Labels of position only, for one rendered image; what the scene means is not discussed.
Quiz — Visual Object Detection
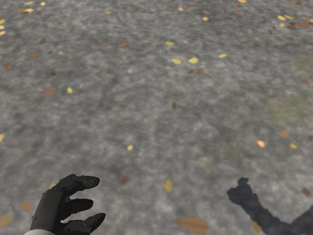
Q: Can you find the left robot hand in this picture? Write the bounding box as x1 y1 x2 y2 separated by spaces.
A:
30 173 106 235

